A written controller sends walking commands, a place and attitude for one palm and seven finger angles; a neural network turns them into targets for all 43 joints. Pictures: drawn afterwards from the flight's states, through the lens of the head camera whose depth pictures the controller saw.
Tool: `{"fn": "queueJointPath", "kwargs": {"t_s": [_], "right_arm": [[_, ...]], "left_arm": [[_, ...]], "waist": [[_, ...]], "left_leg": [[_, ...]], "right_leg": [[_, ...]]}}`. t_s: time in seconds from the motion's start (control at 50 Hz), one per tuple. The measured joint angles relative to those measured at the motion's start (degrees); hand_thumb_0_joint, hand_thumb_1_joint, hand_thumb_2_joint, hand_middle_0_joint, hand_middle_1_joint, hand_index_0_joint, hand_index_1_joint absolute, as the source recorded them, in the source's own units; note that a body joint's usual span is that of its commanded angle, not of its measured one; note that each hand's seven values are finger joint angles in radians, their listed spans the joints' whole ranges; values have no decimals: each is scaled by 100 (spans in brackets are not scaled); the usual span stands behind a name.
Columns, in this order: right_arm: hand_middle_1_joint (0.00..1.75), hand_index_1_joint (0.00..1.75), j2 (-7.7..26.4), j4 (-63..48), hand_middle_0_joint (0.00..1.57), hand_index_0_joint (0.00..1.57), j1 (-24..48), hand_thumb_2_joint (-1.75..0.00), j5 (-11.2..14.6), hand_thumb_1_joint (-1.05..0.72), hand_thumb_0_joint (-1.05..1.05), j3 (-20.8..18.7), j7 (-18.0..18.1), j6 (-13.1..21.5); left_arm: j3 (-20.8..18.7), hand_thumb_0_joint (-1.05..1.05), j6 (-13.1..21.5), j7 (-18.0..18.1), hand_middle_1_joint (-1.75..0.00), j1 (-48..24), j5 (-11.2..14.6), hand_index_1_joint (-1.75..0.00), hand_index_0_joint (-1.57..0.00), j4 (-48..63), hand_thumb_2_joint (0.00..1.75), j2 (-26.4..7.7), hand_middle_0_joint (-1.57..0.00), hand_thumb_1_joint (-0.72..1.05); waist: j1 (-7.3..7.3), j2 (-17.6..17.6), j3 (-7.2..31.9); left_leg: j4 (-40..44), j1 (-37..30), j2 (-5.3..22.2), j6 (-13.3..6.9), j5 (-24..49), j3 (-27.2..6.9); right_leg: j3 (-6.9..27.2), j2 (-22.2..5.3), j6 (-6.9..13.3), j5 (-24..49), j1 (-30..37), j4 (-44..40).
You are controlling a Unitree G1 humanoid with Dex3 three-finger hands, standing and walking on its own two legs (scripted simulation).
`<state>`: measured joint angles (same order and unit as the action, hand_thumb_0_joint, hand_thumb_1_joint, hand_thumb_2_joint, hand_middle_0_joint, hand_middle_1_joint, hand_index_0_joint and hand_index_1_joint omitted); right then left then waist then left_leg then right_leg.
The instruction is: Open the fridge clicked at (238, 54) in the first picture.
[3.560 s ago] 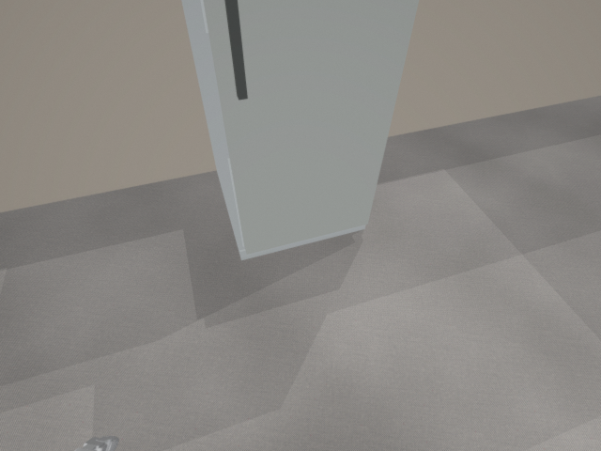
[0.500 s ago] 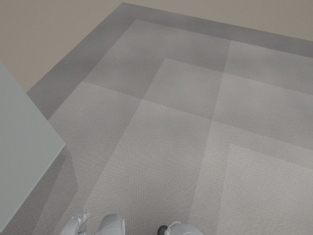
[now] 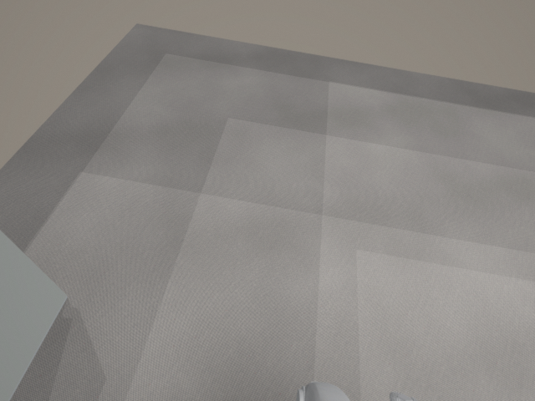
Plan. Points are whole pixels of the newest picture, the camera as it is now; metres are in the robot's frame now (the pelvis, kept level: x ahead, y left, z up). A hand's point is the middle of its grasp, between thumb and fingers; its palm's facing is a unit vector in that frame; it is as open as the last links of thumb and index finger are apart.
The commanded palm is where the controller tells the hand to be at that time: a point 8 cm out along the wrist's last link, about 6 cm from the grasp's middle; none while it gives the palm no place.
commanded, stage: walk to a spot facing it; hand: left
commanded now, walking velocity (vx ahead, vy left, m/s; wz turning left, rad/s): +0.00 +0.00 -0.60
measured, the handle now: out of the picture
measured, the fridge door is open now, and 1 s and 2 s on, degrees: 0 0 0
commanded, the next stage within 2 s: turn to face it in 0.98 s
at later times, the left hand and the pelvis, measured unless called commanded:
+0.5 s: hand (218, 364) +0.19 +0.09 -0.15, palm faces -0.31 -0.91 -0.28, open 7.3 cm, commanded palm none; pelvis +0.01 -0.06 -0.01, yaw -19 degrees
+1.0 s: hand (212, 345) +0.23 +0.11 -0.18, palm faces -0.53 -0.82 -0.19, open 7.4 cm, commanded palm none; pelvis +0.07 -0.04 +0.00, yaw -37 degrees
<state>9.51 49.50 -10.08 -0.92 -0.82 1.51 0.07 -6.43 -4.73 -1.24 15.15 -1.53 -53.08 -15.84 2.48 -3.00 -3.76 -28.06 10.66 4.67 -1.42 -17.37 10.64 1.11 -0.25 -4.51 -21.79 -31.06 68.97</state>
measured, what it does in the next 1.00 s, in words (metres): steps on the spot, turning right: right foot, then left foot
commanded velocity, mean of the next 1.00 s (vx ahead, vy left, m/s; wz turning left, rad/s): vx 0.04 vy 0.00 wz -0.60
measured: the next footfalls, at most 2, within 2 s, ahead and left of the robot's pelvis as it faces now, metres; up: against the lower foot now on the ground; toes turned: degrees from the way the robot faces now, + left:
right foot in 0.28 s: +0.03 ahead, -0.15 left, +0.00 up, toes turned -18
left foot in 0.78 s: +0.14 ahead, +0.05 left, +0.00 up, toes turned -24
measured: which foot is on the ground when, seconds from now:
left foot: down 0.00-0.28, up 0.30-0.76, down 0.78-1.00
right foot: up 0.00-0.26, down 0.28-0.78, up 0.80-1.00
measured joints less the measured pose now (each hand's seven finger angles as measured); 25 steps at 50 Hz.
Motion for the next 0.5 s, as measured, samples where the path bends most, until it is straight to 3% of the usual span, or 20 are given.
{"fn": "queueJointPath", "kwargs": {"t_s": [0.16,0.24,0.28,0.32,0.38,0.5], "right_arm": [[30,30,67,307,20,21,-411,-89,-25,-91,1,-145,-28,-29],[30,30,210,469,20,20,-572,-89,-50,-91,1,-253,-64,-70],[30,30,296,505,20,20,-718,-89,-24,-91,1,-302,-92,-90],[30,30,423,554,20,20,-732,-90,10,-91,1,-328,-88,-198],[30,30,475,602,20,20,-619,-90,23,-91,1,-314,-13,-350],[30,30,412,372,20,20,-261,-90,-13,-91,1,-267,-50,-335]], "left_arm": [[63,1,-95,-45,-29,-296,10,-30,-20,-92,90,178,-20,91],[127,1,2,-54,-29,-595,4,-30,-20,3,90,289,-20,91],[175,1,129,-48,-29,-708,-4,-30,-20,107,90,289,-20,91],[218,1,302,20,-29,-861,19,-30,-20,156,90,342,-20,91],[244,0,358,125,-29,-912,81,-30,-20,238,90,374,-20,91],[306,0,291,157,-29,-812,71,-30,-21,223,90,372,-20,91]], "waist": [[-221,122,-150],[-380,281,-228],[-437,352,-208],[-472,538,-278],[-474,556,-288],[-473,475,-126]], "left_leg": [[-119,-178,310,123,-208,615],[-481,-130,531,286,-442,928],[-959,24,686,404,-656,1015],[-2137,518,733,520,-1136,457],[-3579,1193,415,604,-1289,-363],[-3526,1752,291,754,-515,-794]], "right_leg": [[-360,-347,7,-157,503,-1299],[-604,-257,177,-148,904,-2376],[-714,-172,377,421,1280,-3232],[-721,-29,681,300,1226,-3096],[-564,67,784,239,1321,-3155],[-161,242,829,663,1588,-3830]]}}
